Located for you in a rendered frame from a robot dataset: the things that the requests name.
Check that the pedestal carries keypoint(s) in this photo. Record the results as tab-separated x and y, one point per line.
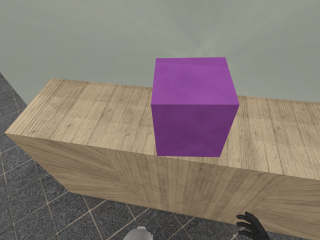
97	139

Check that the robot right hand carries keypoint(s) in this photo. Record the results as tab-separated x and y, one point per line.
258	232

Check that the carton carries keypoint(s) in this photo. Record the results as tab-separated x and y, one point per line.
193	104

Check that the left robot thigh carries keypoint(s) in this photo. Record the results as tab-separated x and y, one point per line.
139	234

